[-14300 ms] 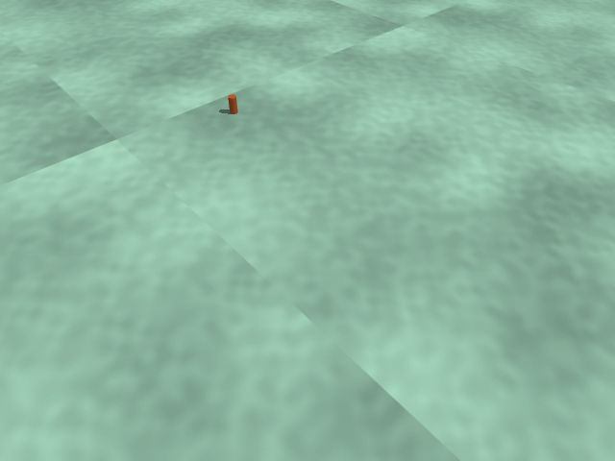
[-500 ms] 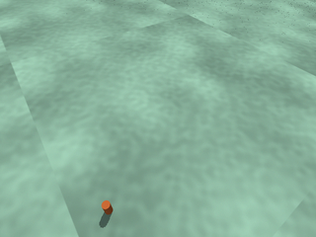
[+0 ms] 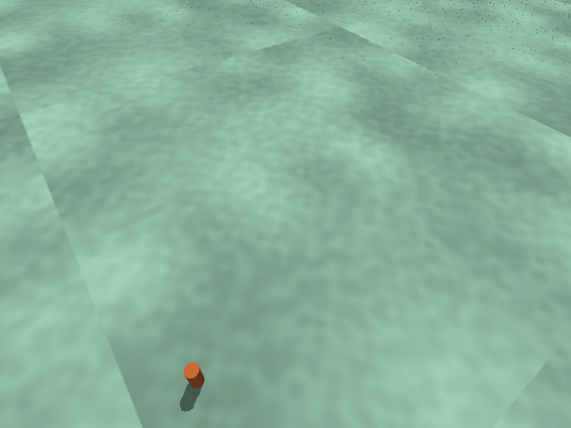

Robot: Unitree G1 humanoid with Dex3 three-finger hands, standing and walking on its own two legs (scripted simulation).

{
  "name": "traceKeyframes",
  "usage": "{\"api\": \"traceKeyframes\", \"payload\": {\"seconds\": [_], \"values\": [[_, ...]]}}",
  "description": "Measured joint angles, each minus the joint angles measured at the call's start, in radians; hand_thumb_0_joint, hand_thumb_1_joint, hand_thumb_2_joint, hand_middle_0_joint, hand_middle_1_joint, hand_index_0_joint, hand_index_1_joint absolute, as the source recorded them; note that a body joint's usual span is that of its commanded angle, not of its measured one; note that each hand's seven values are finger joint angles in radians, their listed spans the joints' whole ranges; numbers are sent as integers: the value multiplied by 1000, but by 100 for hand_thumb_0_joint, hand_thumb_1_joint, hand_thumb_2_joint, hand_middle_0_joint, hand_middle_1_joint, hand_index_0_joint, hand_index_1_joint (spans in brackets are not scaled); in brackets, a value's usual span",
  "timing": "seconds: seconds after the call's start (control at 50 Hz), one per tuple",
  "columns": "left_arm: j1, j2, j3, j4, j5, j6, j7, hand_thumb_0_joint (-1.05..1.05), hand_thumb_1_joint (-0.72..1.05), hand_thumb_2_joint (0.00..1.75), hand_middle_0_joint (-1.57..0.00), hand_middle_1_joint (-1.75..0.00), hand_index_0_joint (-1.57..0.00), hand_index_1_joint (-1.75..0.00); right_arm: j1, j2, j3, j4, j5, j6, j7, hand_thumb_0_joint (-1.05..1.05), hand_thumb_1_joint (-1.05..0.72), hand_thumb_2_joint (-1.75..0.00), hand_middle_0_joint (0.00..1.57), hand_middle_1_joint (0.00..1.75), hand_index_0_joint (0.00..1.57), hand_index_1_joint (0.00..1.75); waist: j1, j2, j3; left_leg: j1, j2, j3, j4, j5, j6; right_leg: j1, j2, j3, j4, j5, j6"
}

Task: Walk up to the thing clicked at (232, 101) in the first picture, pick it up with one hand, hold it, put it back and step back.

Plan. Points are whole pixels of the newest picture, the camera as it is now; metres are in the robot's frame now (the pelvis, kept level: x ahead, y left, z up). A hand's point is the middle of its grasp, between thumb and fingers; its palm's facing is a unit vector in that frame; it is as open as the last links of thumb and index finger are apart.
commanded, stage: stand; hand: left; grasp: from above
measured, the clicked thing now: (194, 375) +0.40 +0.29 -0.73
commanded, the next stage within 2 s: rise first in 0.22 s
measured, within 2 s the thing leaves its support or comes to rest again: neither
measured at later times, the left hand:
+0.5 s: hand out of the picture +0.13 +0.25 -0.16, palm faces +0.00 -0.94 -0.33, open 7.8 cm
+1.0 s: hand out of the picture +0.12 +0.27 -0.22, palm faces -0.14 -0.88 -0.45, open 13.5 cm
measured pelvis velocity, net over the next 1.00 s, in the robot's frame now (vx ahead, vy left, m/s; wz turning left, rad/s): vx -0.01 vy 0.02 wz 0.00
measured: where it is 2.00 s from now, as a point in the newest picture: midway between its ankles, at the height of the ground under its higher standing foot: outside the picture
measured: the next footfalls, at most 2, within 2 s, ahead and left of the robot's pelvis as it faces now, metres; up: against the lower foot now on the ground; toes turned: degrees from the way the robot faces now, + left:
none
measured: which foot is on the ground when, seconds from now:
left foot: down 0.00-1.00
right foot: down 0.00-1.00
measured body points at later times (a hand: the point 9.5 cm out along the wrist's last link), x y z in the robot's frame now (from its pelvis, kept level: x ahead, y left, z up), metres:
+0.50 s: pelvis -0.01 +0.00 -0.01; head +0.04 +0.00 +0.43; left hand +0.13 +0.30 -0.14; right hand +0.08 -0.28 -0.14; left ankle +0.00 +0.13 -0.75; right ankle -0.02 -0.12 -0.75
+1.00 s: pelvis -0.01 +0.02 -0.08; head +0.08 +0.03 +0.36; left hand +0.13 +0.31 -0.19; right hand +0.15 -0.24 -0.17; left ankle +0.00 +0.13 -0.75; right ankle -0.02 -0.12 -0.75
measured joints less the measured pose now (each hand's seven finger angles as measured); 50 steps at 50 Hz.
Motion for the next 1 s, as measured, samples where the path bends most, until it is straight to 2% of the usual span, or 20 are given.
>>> {"api": "traceKeyframes", "payload": {"seconds": [0.34, 0.4, 0.44, 0.5, 0.56, 0.66, 0.78, 0.88, 1.0], "values": [[2, -2, 1, 1, -2, 0, 1, 1, 91, 90, -21, -30, -20, -30, 2, 0, 0, -1, 0, 1, 0, 0, -91, -90, 20, 30, 20, 30, -1, -2, 3, 0, 2, 2, 1, -2, 0, 2, 1, 2, -4, 2, 0], [-22, -23, 31, -57, -20, -13, 13, 1, 89, 91, -22, -34, -21, -34, 53, 5, 1, -127, 42, -18, -26, 0, -92, -90, 20, 30, 20, 30, -7, 4, -3, -85, -4, -12, 72, -24, 5, -77, -4, -12, 66, -25, 1], [-85, -32, 64, -42, -1, -19, 8, 1, 84, 91, -23, -40, -22, -40, 69, 21, -5, -192, 52, -29, -34, 0, -93, -91, 20, 30, 20, 30, -9, 4, -2, -150, -6, -19, 127, -40, 5, -139, -6, -17, 120, -43, 1], [-164, -24, 112, -21, 60, -17, -17, 1, 73, 89, -23, -53, -22, -53, 81, 57, -19, -264, 40, -36, -33, 0, -92, -91, 20, 30, 20, 30, -14, -5, -22, -264, -6, -19, 222, -72, 4, -255, -6, -16, 220, -78, 0], [-172, -20, 146, -76, 110, -1, -24, 1, 56, 86, -21, -67, -22, -66, 103, 88, -29, -328, 34, -37, -27, 0, -92, -90, 20, 30, 20, 30, -19, -12, -42, -340, -4, -12, 302, -108, 5, -335, -4, -7, 301, -111, 0], [-117, -33, 150, -190, 152, 81, -7, 0, 23, 85, -19, -85, -21, -83, 136, 111, -27, -408, 39, -29, -18, 0, -91, -90, 20, 30, 20, 30, -31, -4, -78, -411, -5, -9, 383, -150, 11, -401, -5, -4, 371, -147, 5], [-41, -42, 150, -313, 178, 139, 3, 0, -15, 85, -19, -94, -20, -92, 139, 111, -32, -481, 33, -59, -17, 1, -91, -90, 20, 30, 20, 30, -30, 0, -109, -541, -6, -9, 532, -220, 16, -526, -7, -1, 510, -212, 12], [30, -46, 146, -451, 206, 156, 6, 0, -32, 87, -18, -97, -19, -96, 121, 108, -40, -518, 28, -84, -24, 1, -91, -90, 20, 30, 20, 30, -24, -1, -130, -654, -6, -15, 661, -279, 19, -633, -7, -5, 631, -269, 16], [99, -44, 132, -585, 235, 195, 13, 0, -42, 89, -17, -99, -17, -99, 95, 112, -39, -552, 22, -103, -30, 1, -91, -90, 20, 30, 20, 30, -22, 0, -152, -754, -2, -27, 771, -328, 22, -723, -3, -14, 727, -314, 18]]}}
